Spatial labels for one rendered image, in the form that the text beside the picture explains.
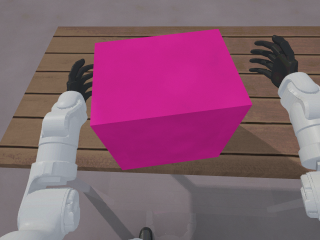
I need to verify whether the robot left upper arm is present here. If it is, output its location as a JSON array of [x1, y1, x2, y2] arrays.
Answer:
[[0, 187, 80, 240]]

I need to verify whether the left robot hand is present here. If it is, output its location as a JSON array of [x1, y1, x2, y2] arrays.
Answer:
[[66, 58, 94, 103]]

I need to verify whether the carton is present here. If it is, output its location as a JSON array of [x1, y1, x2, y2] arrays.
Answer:
[[90, 29, 253, 170]]

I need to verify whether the robot right forearm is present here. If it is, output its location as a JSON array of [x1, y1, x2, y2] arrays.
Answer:
[[278, 72, 320, 172]]

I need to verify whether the right robot hand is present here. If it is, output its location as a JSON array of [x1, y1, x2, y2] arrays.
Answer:
[[249, 35, 298, 88]]

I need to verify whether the robot right upper arm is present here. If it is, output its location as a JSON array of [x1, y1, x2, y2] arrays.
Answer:
[[300, 171, 320, 221]]

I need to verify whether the robot left forearm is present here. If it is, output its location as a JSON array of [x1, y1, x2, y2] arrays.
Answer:
[[17, 91, 88, 230]]

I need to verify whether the table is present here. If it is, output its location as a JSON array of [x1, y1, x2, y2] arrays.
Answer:
[[0, 26, 320, 193]]

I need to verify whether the left robot foot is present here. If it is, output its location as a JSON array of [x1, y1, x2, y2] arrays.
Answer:
[[139, 227, 153, 240]]

